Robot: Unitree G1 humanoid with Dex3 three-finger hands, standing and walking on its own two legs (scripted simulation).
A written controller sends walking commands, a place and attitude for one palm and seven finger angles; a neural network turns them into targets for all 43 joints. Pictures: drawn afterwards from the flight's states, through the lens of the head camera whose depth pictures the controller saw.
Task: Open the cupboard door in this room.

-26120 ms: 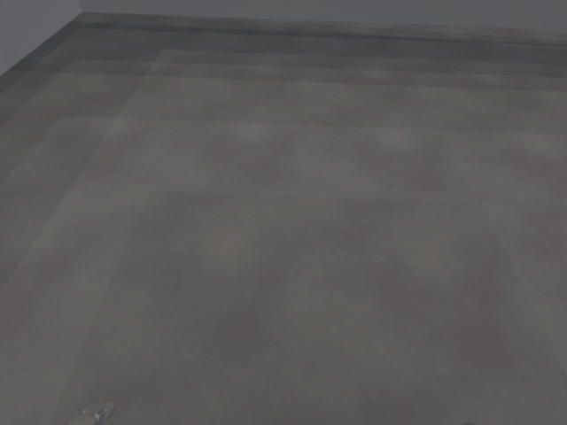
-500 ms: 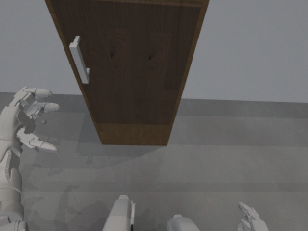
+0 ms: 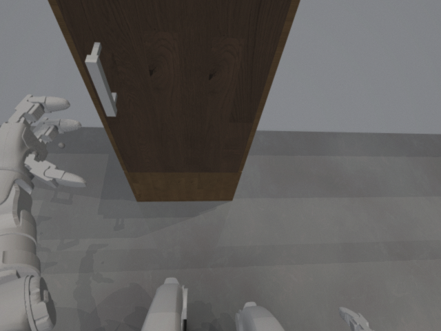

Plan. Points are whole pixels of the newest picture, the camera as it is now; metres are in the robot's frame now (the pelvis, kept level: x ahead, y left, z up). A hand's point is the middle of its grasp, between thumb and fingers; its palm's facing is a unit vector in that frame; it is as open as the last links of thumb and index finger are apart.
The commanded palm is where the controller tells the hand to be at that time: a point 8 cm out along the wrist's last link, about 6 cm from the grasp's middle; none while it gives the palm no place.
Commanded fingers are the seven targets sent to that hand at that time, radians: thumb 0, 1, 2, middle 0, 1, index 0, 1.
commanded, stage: move the hooked fingers beside the handle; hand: left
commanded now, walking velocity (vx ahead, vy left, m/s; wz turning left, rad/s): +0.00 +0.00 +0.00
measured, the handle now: (104, 82) +0.57 +0.25 +0.06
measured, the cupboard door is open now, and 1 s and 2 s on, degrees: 0 0 0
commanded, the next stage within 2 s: slide the fingers in behind the handle in 1.80 s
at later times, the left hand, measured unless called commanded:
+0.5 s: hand (67, 113) +0.48 +0.30 +0.06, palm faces +0.10 -1.00 +0.00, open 14.0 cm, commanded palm +0.47 +0.33 +0.06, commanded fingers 0.00 -0.50 0.30 -0.30 -1.20 -0.30 -1.20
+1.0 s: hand (67, 104) +0.51 +0.31 +0.05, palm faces +0.08 -1.00 +0.01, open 14.0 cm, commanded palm +0.50 +0.33 +0.05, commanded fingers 0.00 -0.50 0.30 -0.30 -1.20 -0.30 -1.20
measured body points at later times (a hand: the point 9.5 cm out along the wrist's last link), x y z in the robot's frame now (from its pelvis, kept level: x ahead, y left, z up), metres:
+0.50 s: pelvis -0.01 -0.01 -0.03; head +0.14 +0.03 +0.40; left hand +0.47 +0.35 +0.06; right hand +0.02 -0.30 -0.12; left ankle +0.07 +0.10 -0.64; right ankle -0.02 -0.14 -0.64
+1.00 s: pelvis -0.01 +0.00 -0.03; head +0.17 +0.05 +0.38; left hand +0.50 +0.37 +0.05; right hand +0.00 -0.26 -0.13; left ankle +0.07 +0.10 -0.64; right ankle -0.03 -0.14 -0.64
